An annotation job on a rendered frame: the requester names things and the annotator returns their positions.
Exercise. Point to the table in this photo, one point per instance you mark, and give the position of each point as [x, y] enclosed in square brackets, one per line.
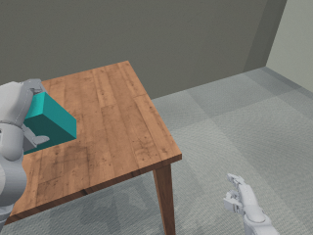
[119, 135]

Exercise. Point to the sponge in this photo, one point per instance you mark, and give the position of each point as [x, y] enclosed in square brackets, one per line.
[46, 117]

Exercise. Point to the right robot hand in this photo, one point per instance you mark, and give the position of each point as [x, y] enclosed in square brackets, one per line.
[236, 201]

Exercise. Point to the right robot forearm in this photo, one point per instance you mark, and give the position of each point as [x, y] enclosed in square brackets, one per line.
[256, 221]

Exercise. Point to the left robot hand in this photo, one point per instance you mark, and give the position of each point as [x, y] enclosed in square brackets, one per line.
[15, 101]

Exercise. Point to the left robot forearm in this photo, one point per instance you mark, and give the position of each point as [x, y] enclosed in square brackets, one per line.
[12, 176]

